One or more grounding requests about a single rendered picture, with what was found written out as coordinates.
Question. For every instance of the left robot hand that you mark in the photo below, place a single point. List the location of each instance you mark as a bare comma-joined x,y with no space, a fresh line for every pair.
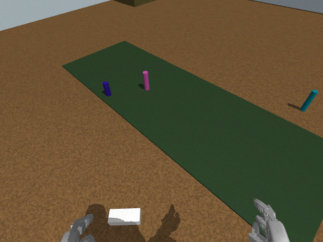
77,228

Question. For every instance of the right robot hand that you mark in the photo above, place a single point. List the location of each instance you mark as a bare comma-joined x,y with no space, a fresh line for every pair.
273,229

